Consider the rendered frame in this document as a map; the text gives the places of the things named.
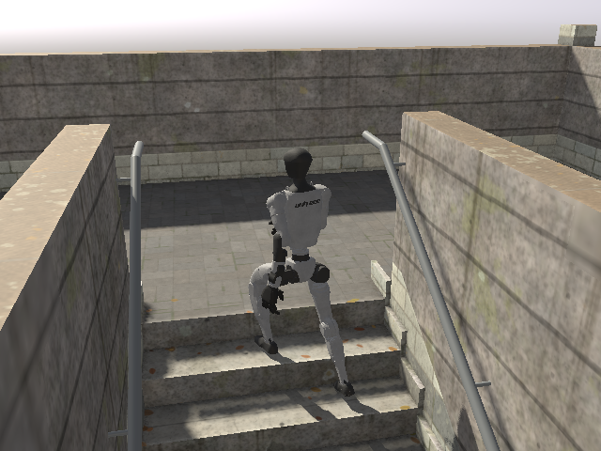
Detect stairs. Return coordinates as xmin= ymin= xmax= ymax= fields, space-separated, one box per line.
xmin=141 ymin=299 xmax=425 ymax=451

